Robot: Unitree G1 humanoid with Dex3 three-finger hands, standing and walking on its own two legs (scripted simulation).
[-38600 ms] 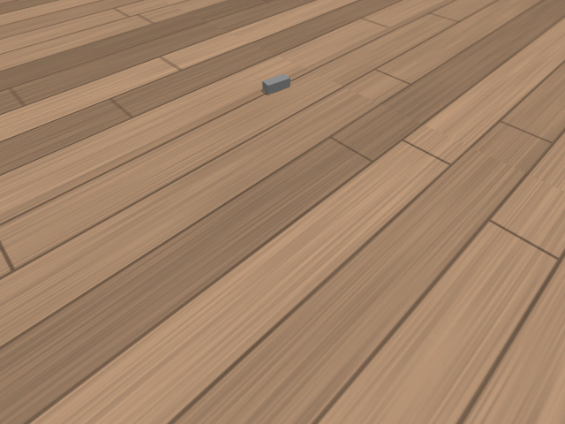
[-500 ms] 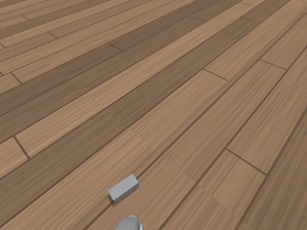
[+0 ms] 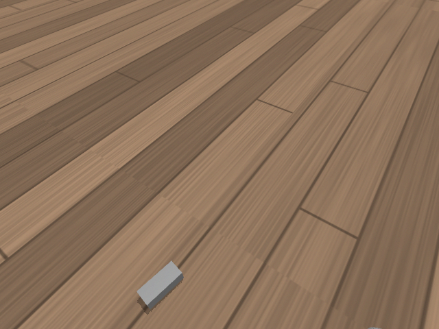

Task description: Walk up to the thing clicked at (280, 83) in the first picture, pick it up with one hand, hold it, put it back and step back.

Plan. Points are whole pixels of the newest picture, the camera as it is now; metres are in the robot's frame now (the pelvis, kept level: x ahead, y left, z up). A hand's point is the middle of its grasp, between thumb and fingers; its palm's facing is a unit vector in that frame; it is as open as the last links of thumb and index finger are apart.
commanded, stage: walk up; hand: left
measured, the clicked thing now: (161, 284) +0.45 +0.27 -0.73
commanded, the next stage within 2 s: stand in 0.50 s
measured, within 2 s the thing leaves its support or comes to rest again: neither
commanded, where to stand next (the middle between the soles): +0.13 +0.05 m, yaw +5 degrees
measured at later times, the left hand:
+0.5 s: hand out of the picture +0.13 +0.25 -0.13, palm faces -0.04 -0.95 -0.32, open 7.4 cm
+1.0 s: hand out of the picture +0.10 +0.27 -0.14, palm faces -0.02 -0.95 -0.32, open 7.4 cm
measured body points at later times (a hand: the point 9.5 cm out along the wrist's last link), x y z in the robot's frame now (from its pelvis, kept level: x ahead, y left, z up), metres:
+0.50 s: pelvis +0.01 +0.01 +0.02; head +0.03 +0.01 +0.47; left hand +0.14 +0.30 -0.11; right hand +0.09 -0.30 -0.11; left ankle +0.07 +0.14 -0.72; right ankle +0.00 -0.13 -0.72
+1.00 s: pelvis +0.03 +0.02 +0.02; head +0.04 +0.03 +0.47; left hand +0.10 +0.32 -0.12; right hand +0.12 -0.28 -0.11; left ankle +0.07 +0.14 -0.72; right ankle +0.00 -0.13 -0.72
